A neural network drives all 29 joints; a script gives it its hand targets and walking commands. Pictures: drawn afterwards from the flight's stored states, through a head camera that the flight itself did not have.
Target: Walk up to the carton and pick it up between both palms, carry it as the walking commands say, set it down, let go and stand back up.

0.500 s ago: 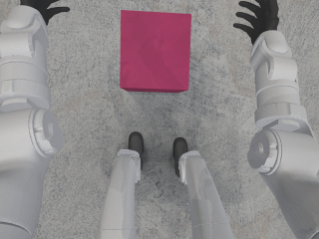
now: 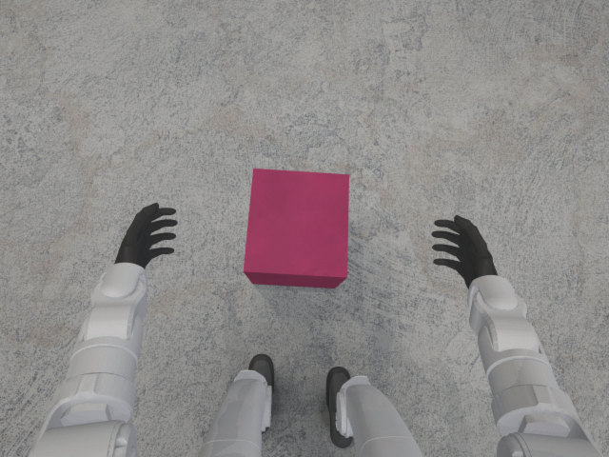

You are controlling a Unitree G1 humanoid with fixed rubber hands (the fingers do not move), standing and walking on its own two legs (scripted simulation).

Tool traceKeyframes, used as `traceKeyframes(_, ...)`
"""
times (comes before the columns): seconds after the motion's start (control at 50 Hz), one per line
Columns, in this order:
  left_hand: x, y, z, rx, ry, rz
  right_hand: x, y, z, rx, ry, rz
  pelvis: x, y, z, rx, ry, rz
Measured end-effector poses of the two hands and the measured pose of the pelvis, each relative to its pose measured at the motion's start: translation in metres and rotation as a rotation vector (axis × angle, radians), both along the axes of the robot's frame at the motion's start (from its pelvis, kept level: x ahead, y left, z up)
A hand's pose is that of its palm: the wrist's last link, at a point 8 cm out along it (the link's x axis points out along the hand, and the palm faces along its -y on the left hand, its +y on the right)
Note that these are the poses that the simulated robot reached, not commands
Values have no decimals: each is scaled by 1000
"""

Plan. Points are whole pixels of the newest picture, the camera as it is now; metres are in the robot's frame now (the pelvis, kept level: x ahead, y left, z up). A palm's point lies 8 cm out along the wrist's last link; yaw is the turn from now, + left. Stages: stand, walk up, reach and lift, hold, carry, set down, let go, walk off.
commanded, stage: let go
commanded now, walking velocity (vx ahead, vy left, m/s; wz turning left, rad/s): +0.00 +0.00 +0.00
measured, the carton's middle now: (297, 233) +0.51 +0.00 -0.61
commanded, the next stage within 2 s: stand in 0.84 s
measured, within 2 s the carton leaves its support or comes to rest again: neither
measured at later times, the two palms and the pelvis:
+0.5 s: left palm (109, 385) +0.19 +0.22 -0.03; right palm (529, 383) +0.19 -0.24 -0.03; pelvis +0.03 +0.00 +0.04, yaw -1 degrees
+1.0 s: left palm (86, 411) +0.16 +0.25 -0.04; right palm (533, 386) +0.18 -0.26 -0.05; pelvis +0.05 -0.01 +0.04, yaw +0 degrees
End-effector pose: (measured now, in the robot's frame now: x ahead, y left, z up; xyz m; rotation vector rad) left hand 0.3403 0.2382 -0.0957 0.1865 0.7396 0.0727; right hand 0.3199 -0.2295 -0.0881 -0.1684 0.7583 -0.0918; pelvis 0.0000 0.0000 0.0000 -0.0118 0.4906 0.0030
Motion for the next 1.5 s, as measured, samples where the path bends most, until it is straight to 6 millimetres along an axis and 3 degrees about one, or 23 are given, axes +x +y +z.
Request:
traceKeyframes(0.26,-103,-8,42,-12,33,6,-98,-9,42,-3,25,-10,17,-2,29,15,-307,-8)
traceKeyframes(0.42,-141,-14,60,-15,53,-15,-132,-10,60,5,24,-10,25,-2,39,15,-484,-17)
traceKeyframes(0.62,-152,-12,66,-15,70,-10,-130,-7,61,11,39,12,26,-3,39,20,-582,-13)
traceKeyframes(0.86,-152,-11,65,14,72,-2,-123,-6,63,-23,34,29,29,-6,37,18,-577,-10)
traceKeyframes(1.06,-182,16,45,126,166,63,-146,-35,26,-89,128,6,60,-9,35,23,-441,-7)
traceKeyframes(1.32,-178,-2,26,102,246,90,-152,-46,2,-84,258,-29,89,-20,28,23,-420,-4)
traceKeyframes(1.5,-194,-7,15,95,328,113,-172,-53,-7,-95,356,-56,91,-24,27,20,-437,-3)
